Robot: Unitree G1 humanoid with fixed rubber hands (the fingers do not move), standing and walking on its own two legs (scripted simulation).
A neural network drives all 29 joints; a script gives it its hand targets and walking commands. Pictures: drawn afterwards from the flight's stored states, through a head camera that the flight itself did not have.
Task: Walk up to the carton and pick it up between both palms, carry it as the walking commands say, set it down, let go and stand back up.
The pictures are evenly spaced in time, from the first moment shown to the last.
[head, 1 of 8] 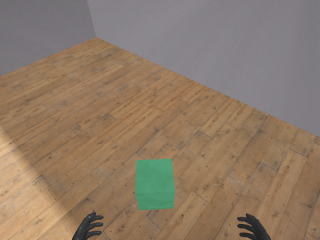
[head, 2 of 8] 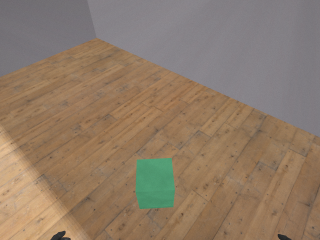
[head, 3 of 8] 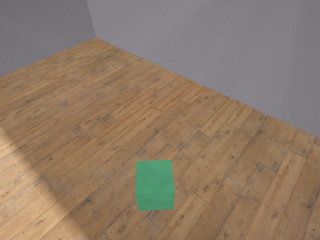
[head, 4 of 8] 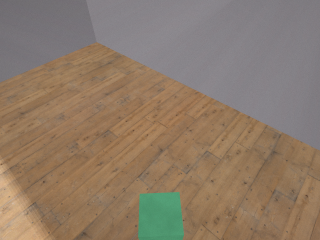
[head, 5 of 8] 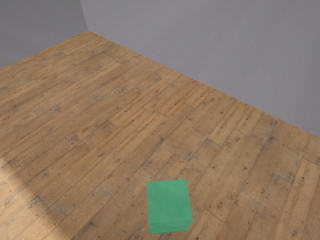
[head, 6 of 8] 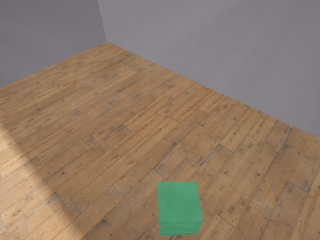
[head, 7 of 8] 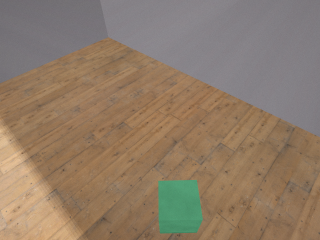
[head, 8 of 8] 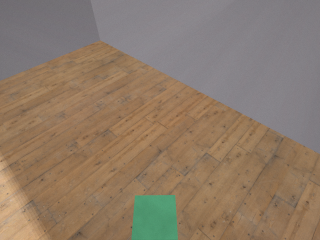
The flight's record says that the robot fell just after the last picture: no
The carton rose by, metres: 0.00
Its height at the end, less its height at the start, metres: +0.00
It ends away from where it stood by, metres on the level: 0.00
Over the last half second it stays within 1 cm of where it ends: yes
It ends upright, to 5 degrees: yes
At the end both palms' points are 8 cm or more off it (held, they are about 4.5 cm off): yes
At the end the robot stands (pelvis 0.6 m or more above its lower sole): yes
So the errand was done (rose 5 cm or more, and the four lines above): no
